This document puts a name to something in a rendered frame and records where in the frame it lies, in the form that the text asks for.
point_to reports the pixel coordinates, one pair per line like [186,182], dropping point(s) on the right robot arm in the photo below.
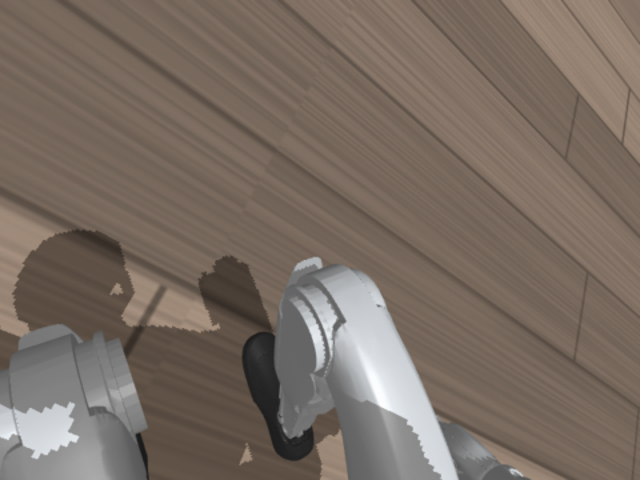
[504,472]

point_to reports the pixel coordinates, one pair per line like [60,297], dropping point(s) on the right robot hand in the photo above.
[471,458]

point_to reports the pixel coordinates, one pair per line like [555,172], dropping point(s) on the right robot foot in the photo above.
[263,383]

